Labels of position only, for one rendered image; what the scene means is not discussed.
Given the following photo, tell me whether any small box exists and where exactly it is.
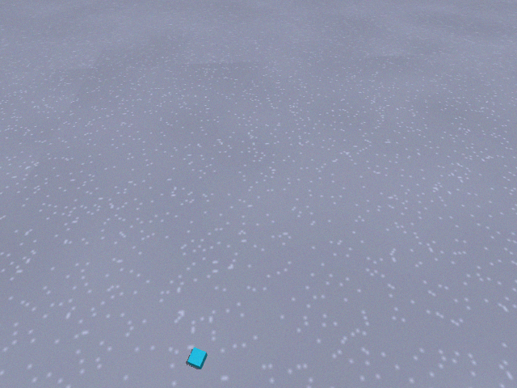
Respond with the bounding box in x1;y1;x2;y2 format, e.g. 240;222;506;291
187;347;208;369

